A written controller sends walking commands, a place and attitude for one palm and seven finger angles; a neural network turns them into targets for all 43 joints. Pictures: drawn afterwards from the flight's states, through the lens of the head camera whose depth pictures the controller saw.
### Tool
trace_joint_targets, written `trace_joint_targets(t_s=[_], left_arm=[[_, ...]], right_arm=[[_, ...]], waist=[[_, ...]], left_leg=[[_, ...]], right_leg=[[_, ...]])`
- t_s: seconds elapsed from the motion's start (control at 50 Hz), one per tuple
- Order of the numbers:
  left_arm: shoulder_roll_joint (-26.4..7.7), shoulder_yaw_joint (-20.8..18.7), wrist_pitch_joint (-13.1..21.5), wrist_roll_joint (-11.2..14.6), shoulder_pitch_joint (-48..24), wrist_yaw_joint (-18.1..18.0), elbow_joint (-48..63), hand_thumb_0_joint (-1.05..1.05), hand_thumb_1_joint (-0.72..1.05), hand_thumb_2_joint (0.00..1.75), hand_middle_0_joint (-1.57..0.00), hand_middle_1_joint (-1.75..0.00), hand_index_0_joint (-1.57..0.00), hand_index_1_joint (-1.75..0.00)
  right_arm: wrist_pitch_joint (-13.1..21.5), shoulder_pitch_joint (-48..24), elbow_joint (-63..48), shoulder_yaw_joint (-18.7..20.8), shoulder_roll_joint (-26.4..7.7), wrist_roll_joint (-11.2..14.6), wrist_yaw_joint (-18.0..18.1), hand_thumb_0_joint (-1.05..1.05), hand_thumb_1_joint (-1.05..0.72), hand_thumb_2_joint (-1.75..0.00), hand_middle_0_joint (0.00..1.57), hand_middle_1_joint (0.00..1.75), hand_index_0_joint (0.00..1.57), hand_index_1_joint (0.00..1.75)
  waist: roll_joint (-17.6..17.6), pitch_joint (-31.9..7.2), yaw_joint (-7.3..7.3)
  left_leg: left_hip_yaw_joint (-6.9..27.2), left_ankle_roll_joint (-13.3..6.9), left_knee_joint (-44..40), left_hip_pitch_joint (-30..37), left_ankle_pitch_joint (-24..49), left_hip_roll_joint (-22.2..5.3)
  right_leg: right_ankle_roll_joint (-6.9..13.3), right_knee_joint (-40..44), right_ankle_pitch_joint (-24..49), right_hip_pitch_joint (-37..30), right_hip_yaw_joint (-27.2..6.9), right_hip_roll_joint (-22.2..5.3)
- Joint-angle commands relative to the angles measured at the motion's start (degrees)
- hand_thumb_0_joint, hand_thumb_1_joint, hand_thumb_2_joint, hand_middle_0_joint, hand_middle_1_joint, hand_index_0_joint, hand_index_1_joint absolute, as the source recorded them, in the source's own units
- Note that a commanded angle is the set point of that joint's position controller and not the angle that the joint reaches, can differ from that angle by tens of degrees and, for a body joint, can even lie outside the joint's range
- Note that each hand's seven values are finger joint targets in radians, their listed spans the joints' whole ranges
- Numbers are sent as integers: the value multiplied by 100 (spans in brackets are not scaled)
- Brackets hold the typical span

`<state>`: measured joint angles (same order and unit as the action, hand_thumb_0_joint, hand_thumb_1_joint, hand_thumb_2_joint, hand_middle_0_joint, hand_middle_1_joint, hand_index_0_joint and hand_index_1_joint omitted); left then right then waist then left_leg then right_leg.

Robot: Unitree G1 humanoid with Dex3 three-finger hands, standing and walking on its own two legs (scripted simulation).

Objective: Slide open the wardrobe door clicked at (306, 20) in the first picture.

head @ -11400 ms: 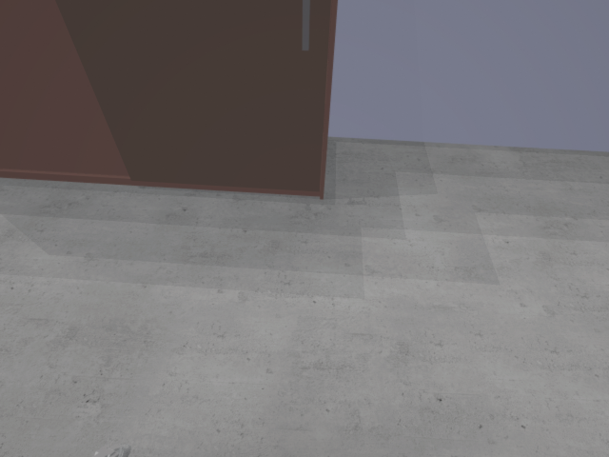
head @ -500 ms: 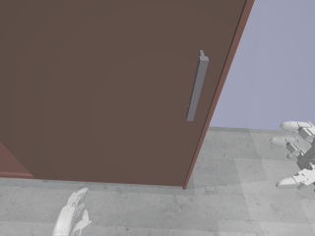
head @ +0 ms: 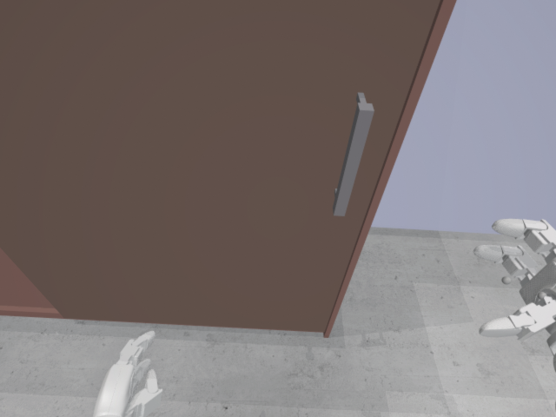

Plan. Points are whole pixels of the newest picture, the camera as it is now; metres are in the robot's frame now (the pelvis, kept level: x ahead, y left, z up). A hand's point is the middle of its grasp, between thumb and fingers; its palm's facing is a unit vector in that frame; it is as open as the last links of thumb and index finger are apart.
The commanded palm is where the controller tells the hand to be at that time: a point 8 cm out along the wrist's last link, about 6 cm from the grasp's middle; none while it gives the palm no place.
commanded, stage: move the hooked fingers beside the handle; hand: right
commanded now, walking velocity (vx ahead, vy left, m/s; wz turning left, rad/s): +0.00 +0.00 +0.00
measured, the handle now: (348, 159) +0.53 -0.11 +0.10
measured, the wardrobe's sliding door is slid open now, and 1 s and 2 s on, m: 0.00 0.00 0.00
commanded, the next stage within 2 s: none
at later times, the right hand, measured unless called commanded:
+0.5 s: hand (461, 243) +0.33 -0.24 +0.12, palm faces +0.05 +1.00 -0.01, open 13.9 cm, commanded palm +0.30 -0.29 +0.12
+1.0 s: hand (424, 211) +0.39 -0.20 +0.12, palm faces +0.04 +1.00 +0.00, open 13.9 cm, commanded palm +0.37 -0.25 +0.11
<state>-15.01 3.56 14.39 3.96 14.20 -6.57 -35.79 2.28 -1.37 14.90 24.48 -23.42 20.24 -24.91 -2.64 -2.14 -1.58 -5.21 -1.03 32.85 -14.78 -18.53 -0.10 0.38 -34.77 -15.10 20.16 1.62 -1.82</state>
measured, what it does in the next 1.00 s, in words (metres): stands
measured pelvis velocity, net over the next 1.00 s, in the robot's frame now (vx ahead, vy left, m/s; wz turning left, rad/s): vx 0.01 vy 0.00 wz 0.02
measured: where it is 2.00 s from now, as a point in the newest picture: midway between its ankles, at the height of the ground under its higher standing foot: outside the picture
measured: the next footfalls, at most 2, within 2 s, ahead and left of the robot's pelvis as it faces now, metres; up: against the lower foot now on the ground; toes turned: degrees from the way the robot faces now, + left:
none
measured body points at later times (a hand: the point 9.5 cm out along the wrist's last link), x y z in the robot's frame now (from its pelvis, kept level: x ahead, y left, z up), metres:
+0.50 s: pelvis +0.01 +0.00 +0.00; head +0.01 +0.01 +0.45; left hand +0.15 +0.25 -0.09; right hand +0.32 -0.29 +0.12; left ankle -0.01 +0.11 -0.73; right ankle +0.04 -0.11 -0.73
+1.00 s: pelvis +0.01 +0.00 +0.00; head +0.02 +0.01 +0.45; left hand +0.12 +0.26 -0.10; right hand +0.39 -0.26 +0.12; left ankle -0.01 +0.11 -0.73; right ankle +0.04 -0.11 -0.73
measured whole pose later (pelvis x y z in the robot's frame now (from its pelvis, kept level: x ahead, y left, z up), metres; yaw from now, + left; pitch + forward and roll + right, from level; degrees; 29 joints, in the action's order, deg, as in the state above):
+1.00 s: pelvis +0.01 +0.00 +0.00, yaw +1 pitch +4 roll +0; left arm -14.8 2.2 7.3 3.4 16.5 -4.6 -37.6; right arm 5.8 -24.0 34.3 17.2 -20.1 13.0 -13.4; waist -1.4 -2.6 1.8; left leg -4.0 -1.2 35.0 -19.4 -19.5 -0.1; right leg 0.3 -35.7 -15.8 23.8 2.7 -2.0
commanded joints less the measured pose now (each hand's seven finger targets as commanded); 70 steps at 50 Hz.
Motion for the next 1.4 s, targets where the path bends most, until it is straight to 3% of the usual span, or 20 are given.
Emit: trace_joint_targets(t_s=[0.0, 0.04, 0.14, 0.18, 0.26, 0.28, 0.44, 0.54, 0.58, 0.64, 0.7, 0.88, 0.96, 1.04, 1.1, 1.18, 1.24, 1.3, 1.36, 1.38], left_arm=[[-766, -327, 309, 29, -517, -123, 827, 0, 90, 90, -20, -30, -20, -30], [-759, -335, 317, 35, -483, -161, 773, 0, 90, 90, -20, -30, -20, -30], [-743, -333, 317, 0, -434, -138, 755, 0, 90, 90, -20, -30, -20, -30], [-758, -341, 268, -10, -387, -106, 751, 0, 90, 90, -20, -30, -20, -30], [-722, -333, 224, 17, -461, -65, 811, 0, 90, 90, -20, -30, -20, -30], [-741, -351, 197, 12, -415, -51, 808, 0, 90, 90, -20, -30, -20, -30], [-736, -414, 83, -17, -309, 7, 791, 0, 90, 90, -20, -30, -20, -30], [-749, -412, 7, 10, -246, -20, 640, 0, 90, 90, -20, -30, -20, -30], [-788, -424, -40, -1, -194, -29, 595, 0, 90, 90, -20, -30, -20, -30], [-745, -414, -82, -15, -197, -13, 616, 0, 90, 90, -20, -30, -20, -30], [-749, -425, -145, -40, -165, 29, 607, 0, 90, 90, -20, -30, -20, -30], [-786, -437, -428, -45, -4, 99, 546, 0, 90, 90, -20, -30, -20, -30], [-752, -466, -483, -53, 75, 129, 545, 0, 90, 90, -20, -30, -20, -30], [-789, -490, -554, -47, 199, 140, 444, 0, 90, 90, -20, -30, -20, -30], [-838, -472, -636, -51, 273, 136, 358, 0, 90, 90, -20, -30, -20, -30], [-852, -481, -744, -83, 406, 166, 318, 0, 90, 90, -20, -30, -20, -30], [-830, -493, -773, -108, 523, 216, 315, 0, 90, 90, -20, -30, -20, -30], [-840, -546, -806, -128, 650, 274, 297, 0, 90, 90, -20, -30, -20, -30], [-852, -529, -879, -118, 720, 300, 235, 0, 90, 90, -20, -30, -20, -30], [-893, -538, -915, -139, 827, 309, 193, 0, 90, 90, -20, -30, -20, -30]], right_arm=[[366, -2006, -1057, 337, -1480, 57, 33, 0, 50, -30, 30, 120, 30, 120], [450, -2428, -1013, 199, -1408, 10, 74, 0, 50, -30, 30, 120, 30, 120], [551, -2409, -916, 218, -1455, -87, 185, 0, 50, -30, 30, 120, 30, 120], [522, -2174, -726, 319, -1547, -110, 222, 0, 50, -30, 30, 120, 30, 120], [411, -2308, -591, 73, -1204, -127, 333, 0, 50, -30, 30, 120, 30, 120], [382, -2254, -479, 234, -1376, -115, 363, 0, 50, -30, 30, 120, 30, 120], [599, -2667, -852, 104, -1253, -243, 587, 0, 50, -30, 30, 120, 30, 120], [572, -3258, -490, -296, -923, -286, 660, 0, 50, -30, 30, 120, 30, 120], [549, -3354, -320, -281, -1023, -346, 701, 0, 50, -30, 30, 120, 30, 120], [568, -3653, -286, -477, -832, -436, 813, 0, 50, -30, 30, 120, 30, 120], [643, -3545, -175, -380, -876, -457, 934, 0, 50, -30, 30, 120, 30, 120], [689, -4132, 688, -225, -1144, -624, 1128, 0, 50, -30, 30, 120, 30, 120], [893, -4636, 558, -533, -840, -651, 1117, 0, 50, -30, 30, 120, 30, 120], [1000, -4986, 881, -629, -776, -622, 1130, 0, 50, -30, 30, 120, 30, 120], [980, -5262, 1514, -549, -922, -677, 1201, 0, 50, -30, 30, 120, 30, 120], [1072, -5823, 1898, -508, -1135, -863, 1327, 0, 50, -30, 30, 120, 30, 120], [1306, -6271, 1785, -529, -1150, -930, 1378, 0, 50, -30, 30, 120, 30, 120], [1464, -6093, 1971, -476, -1070, -897, 1399, 0, 50, -30, 30, 120, 30, 120], [1395, -6247, 2551, -546, -982, -923, 1410, 0, 50, -30, 30, 120, 30, 120], [1360, -6261, 2826, -426, -1117, -949, 1426, 0, 50, -30, 30, 120, 30, 120]], waist=[[-17, -643, 153], [-90, -691, 222], [-203, -1196, 105], [-42, -1209, 33], [-169, -1033, 50], [29, -1004, 14], [-151, -1425, 94], [-29, -985, 288], [159, -1014, 281], [-89, -1281, 268], [89, -1505, 213], [265, -1297, 270], [-198, -1646, 330], [99, -1654, 454], [428, -1294, 512], [186, -1463, 539], [-281, -2010, 528], [-9, -2355, 510], [23, -1901, 600], [471, -1786, 641]], left_leg=[[351, 90, -673, -528, 664, 61], [337, 82, -670, -598, 510, 60], [333, 43, -522, -316, 1013, 33], [319, 47, -486, -186, 1209, 34], [274, 45, -482, -363, 1168, 23], [297, 39, -489, -269, 1227, 32], [299, 37, -352, -219, 1617, 53], [286, 58, -439, -569, 1278, 67], [286, 50, -453, -539, 1180, 66], [290, 27, -381, -519, 1256, 49], [306, 28, -336, -349, 1493, 51], [363, 50, -293, -387, 1543, 44], [358, 5, -210, -466, 1654, 66], [364, 36, -213, -588, 1623, 99], [386, 66, -253, -702, 1334, 87], [422, 52, -190, -820, 1089, 76], [412, 8, -25, -772, 1408, 99], [409, 21, 64, -646, 1804, 153], [391, 35, 58, -843, 1711, 158], [384, 58, 39, -797, 1698, 159]], right_leg=[[174, 457, 326, -772, -244, 128], [172, 469, 225, -851, -273, 127], [176, 408, 636, -1016, -267, 143], [170, 391, 799, -903, -234, 127], [152, 455, 714, -860, -227, 139], [160, 429, 768, -776, -223, 122], [166, 354, 1145, -1020, -165, 117], [160, 392, 782, -902, -184, 102], [177, 394, 735, -870, -201, 84], [161, 389, 839, -1003, -231, 116], [173, 335, 1031, -1009, -207, 107], [178, 266, 926, -607, -129, 107], [155, 192, 1110, -900, -146, 122], [172, 127, 1032, -851, -160, 107], [197, 163, 689, -467, -171, 114], [203, 97, 560, -407, -177, 116], [156, -6, 927, -703, -201, 124], [166, -131, 1283, -784, -183, 99], [163, -126, 1071, -445, -134, 108], [205, -147, 1011, -259, -147, 101]])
